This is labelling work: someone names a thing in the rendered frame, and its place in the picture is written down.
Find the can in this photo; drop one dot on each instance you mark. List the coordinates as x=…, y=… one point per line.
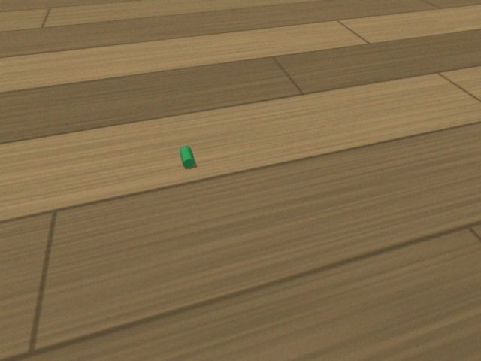
x=186, y=156

